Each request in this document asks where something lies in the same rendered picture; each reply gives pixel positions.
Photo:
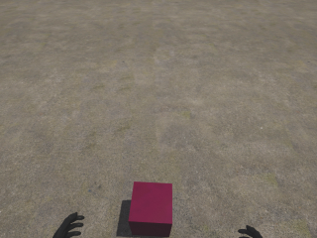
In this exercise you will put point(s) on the right robot hand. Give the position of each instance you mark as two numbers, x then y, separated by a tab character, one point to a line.
251	231

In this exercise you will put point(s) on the left robot hand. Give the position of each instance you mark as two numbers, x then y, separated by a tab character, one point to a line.
62	231

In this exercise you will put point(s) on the carton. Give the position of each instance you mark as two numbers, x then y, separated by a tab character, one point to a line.
151	209

